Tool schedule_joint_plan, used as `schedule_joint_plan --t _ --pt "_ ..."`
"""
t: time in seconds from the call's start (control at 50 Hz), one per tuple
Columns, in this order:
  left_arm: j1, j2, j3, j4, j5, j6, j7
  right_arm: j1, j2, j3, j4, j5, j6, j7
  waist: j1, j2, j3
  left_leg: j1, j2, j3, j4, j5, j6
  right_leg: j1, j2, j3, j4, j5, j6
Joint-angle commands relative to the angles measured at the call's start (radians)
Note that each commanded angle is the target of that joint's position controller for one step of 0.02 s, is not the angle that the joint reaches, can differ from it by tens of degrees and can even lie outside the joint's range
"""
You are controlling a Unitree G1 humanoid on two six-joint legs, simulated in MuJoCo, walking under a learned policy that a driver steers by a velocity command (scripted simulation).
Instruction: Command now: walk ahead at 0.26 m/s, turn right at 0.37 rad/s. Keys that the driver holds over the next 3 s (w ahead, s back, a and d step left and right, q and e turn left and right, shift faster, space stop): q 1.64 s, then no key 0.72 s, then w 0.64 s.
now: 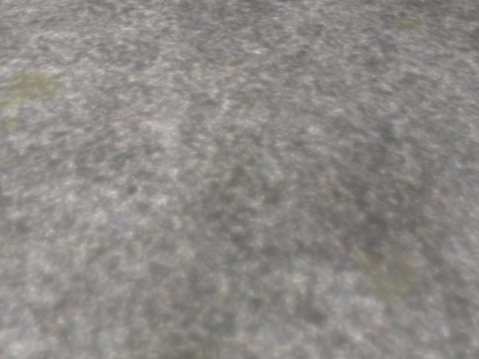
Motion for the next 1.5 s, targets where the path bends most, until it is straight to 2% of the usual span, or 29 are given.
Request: schedule_joint_plan --t 0.02,0.06,0.08,0.1,0.12,0.14,0.16,0.2,0.32,0.46,0.52,0.54,0.56,0.58,0.6,0.64,0.7,0.94,1.02,1.04,1.06,1.08,1.12,1.16,1.3,1.44,1.46,1.48,1.5 --pt "0.019 0.097 0.032 -0.088 0.009 -0.012 -0.021 -0.033 -0.198 -0.048 -0.055 0.018 0.019 -0.024 0.068 0.116 -0.037 -0.028 0.284 -0.044 0.158 0.969 0.089 0.158 0.067 -0.052 -0.029 -0.103 -0.042" --pt "0.205 0.159 0.064 -0.048 0.014 -0.016 -0.002 -0.026 -0.179 -0.036 -0.049 0.015 0.029 -0.021 0.177 0.056 -0.145 -0.109 0.214 -0.026 0.474 0.879 0.034 0.462 0.089 -0.021 -0.165 0.108 -0.098" --pt "0.271 0.239 0.069 -0.042 0.037 -0.008 0.022 0.048 -0.094 -0.005 -0.070 -0.032 0.018 -0.009 0.147 -0.153 -0.300 -0.376 0.122 -0.019 0.814 0.262 -0.015 0.816 -0.159 0.236 -0.041 0.658 -0.198" --pt "0.243 0.191 0.037 -0.054 0.043 -0.009 0.026 0.198 -0.037 0.028 -0.023 -0.012 0.009 0.020 0.088 -0.216 -0.523 -0.565 0.004 -0.206 1.090 -0.400 -0.053 1.029 -0.409 0.588 -0.073 0.787 -0.415" --pt "0.242 0.139 0.031 -0.066 0.035 0.004 0.023 0.118 -0.164 -0.010 0.002 0.031 0.012 0.029 0.162 -0.040 -0.530 -0.547 0.041 -0.348 1.114 -0.367 -0.046 0.921 -0.346 0.493 -0.118 0.619 -0.375" --pt "0.164 0.134 0.025 -0.060 0.027 0.006 0.021 0.005 -0.165 -0.013 -0.042 0.055 0.021 0.027 0.144 -0.029 -0.358 -0.623 0.077 -0.308 1.077 -0.327 -0.047 0.797 -0.297 0.354 -0.157 0.467 -0.314" --pt "0.098 0.102 0.014 -0.048 0.022 0.003 0.020 -0.041 -0.132 -0.008 -0.045 0.042 0.037 0.014 0.108 0.031 -0.233 -0.629 0.117 -0.283 0.981 -0.277 -0.055 0.638 -0.247 0.273 -0.210 0.331 -0.264" --pt "0.005 0.079 0.010 -0.036 0.038 -0.001 0.023 0.006 -0.117 -0.014 -0.016 0.021 0.082 -0.011 0.039 -0.024 -0.141 -0.465 0.141 -0.253 0.866 -0.164 -0.081 0.371 -0.186 0.158 -0.310 0.148 -0.220" --pt "-0.041 0.135 0.038 -0.006 0.033 0.010 0.067 -0.034 -0.111 -0.026 -0.051 0.009 0.117 -0.037 0.050 -0.053 -0.130 -0.488 0.156 -0.211 0.747 -0.033 -0.093 0.359 -0.223 0.074 -0.390 -0.118 -0.237" --pt "-0.048 0.146 0.049 0.029 0.019 0.054 0.087 -0.102 -0.101 -0.034 -0.100 0.011 0.118 -0.011 0.069 -0.063 -0.103 -0.473 0.135 -0.140 0.570 -0.038 -0.064 0.461 -0.255 0.008 -0.359 -0.168 -0.207" --pt "-0.069 0.153 0.054 0.042 -0.009 0.072 0.087 -0.032 -0.100 -0.041 -0.087 0.009 0.113 0.011 0.017 -0.066 -0.113 -0.337 0.086 -0.086 0.322 0.096 -0.009 0.468 -0.232 -0.052 -0.236 -0.129 -0.136" --pt "-0.027 0.126 0.050 0.063 -0.016 0.076 0.086 -0.001 -0.135 -0.053 -0.081 0.000 0.111 0.010 0.012 -0.009 -0.093 -0.274 0.086 -0.142 0.197 0.202 0.033 0.421 -0.182 -0.097 -0.127 -0.201 -0.064" --pt "-0.005 0.075 0.040 0.050 0.014 0.076 0.078 0.015 -0.251 -0.081 -0.095 -0.004 0.108 -0.007 0.050 0.258 -0.082 -0.161 0.298 -0.451 0.114 0.516 0.124 0.217 -0.058 -0.203 0.152 -0.431 0.044" --pt "-0.097 0.074 0.039 -0.003 0.028 0.069 0.083 -0.012 -0.314 -0.087 -0.126 -0.024 0.098 -0.008 0.034 0.363 -0.057 -0.152 0.444 -0.684 0.083 0.663 0.310 -0.009 0.089 -0.119 0.360 -0.738 0.099" --pt "-0.157 0.106 0.047 -0.011 0.023 0.066 0.085 -0.002 -0.273 -0.079 -0.132 -0.043 0.075 0.000 -0.002 0.237 -0.102 -0.159 0.413 -0.651 0.077 0.614 0.330 -0.023 0.077 0.008 0.495 -0.731 0.086" --pt "-0.110 0.116 0.059 0.024 0.009 0.069 0.095 -0.094 -0.226 -0.071 -0.145 -0.009 0.051 -0.005 0.054 0.151 -0.103 -0.135 0.314 -0.514 0.107 0.555 0.221 -0.046 0.045 0.054 0.512 -0.569 0.072" --pt "-0.094 0.119 0.065 0.035 0.010 0.064 0.100 -0.114 -0.173 -0.052 -0.157 0.011 0.061 -0.022 0.071 0.163 -0.135 -0.133 0.268 -0.465 0.121 0.642 0.197 0.007 0.059 0.058 0.511 -0.458 0.091" --pt "-0.107 0.117 0.055 0.036 -0.006 0.036 0.071 -0.152 -0.219 -0.069 -0.198 0.010 0.098 -0.026 0.041 0.200 -0.115 -0.184 0.225 -0.612 0.157 0.522 0.206 0.211 0.103 0.087 0.079 -0.431 0.111" --pt "-0.007 0.130 0.062 0.063 -0.006 0.015 0.052 -0.217 -0.207 -0.061 -0.223 0.027 0.112 -0.032 0.101 0.196 -0.126 -0.222 0.159 -0.650 0.231 0.478 0.140 0.403 0.105 0.063 -0.235 -0.238 0.073" --pt "0.024 0.168 0.073 0.072 0.003 0.015 0.053 -0.201 -0.179 -0.053 -0.229 0.023 0.114 -0.035 0.098 0.145 -0.142 -0.304 0.110 -0.616 0.294 0.322 0.092 0.524 0.017 0.118 -0.283 -0.128 0.042" --pt "0.016 0.230 0.081 0.058 0.019 0.025 0.063 -0.134 -0.115 -0.036 -0.224 0.005 0.111 -0.031 0.047 -0.097 -0.165 -0.446 -0.020 -0.456 0.517 -0.065 0.033 0.639 -0.198 0.316 -0.288 0.096 -0.043" --pt "0.014 0.252 0.082 0.057 0.052 0.028 0.059 -0.120 -0.167 -0.055 -0.249 0.014 0.101 -0.029 0.037 -0.245 -0.127 -0.623 -0.103 -0.360 0.702 -0.364 -0.017 0.603 -0.348 0.523 -0.300 0.233 -0.229" --pt "-0.065 0.155 0.056 0.025 0.033 0.026 0.065 -0.101 -0.265 -0.089 -0.208 0.017 0.101 -0.024 0.028 -0.101 -0.086 -0.647 -0.006 -0.350 0.934 -0.240 -0.065 0.551 -0.287 0.370 -0.295 0.106 -0.226" --pt "-0.093 0.133 0.046 0.018 0.010 0.032 0.075 -0.098 -0.215 -0.083 -0.193 0.016 0.122 -0.027 0.035 -0.088 -0.050 -0.677 0.010 -0.323 0.979 -0.134 -0.101 0.547 -0.201 0.237 -0.291 0.027 -0.171" --pt "-0.006 0.200 0.061 0.036 0.016 0.058 0.093 -0.204 -0.132 -0.042 -0.276 0.019 0.118 -0.001 0.110 -0.125 -0.089 -0.611 0.085 -0.202 0.684 -0.069 -0.128 0.645 -0.221 0.089 -0.304 0.109 -0.202" --pt "-0.038 0.235 0.073 0.038 -0.026 0.062 0.066 -0.110 -0.151 -0.056 -0.271 0.019 0.135 0.031 0.050 -0.120 -0.085 -0.324 0.054 -0.096 0.273 0.107 -0.027 0.544 -0.238 -0.014 -0.184 0.037 -0.117" --pt "0.010 0.200 0.065 0.059 -0.025 0.059 0.062 -0.065 -0.175 -0.069 -0.256 0.017 0.134 0.024 0.039 -0.061 -0.099 -0.203 0.039 -0.123 0.182 0.212 0.010 0.472 -0.202 -0.063 -0.084 -0.058 -0.055" --pt "0.045 0.145 0.049 0.057 0.010 0.057 0.056 -0.020 -0.275 -0.098 -0.259 0.019 0.130 0.008 0.047 0.176 -0.115 -0.029 0.202 -0.373 0.124 0.531 0.081 0.263 -0.105 -0.158 0.174 -0.340 0.040" --pt "-0.021 0.103 0.030 -0.011 0.045 0.054 0.061 -0.031 -0.351 -0.101 -0.296 -0.004 0.114 0.005 0.049 0.365 -0.127 0.002 0.434 -0.710 0.139 0.774 0.294 0.005 0.045 -0.110 0.415 -0.772 0.105"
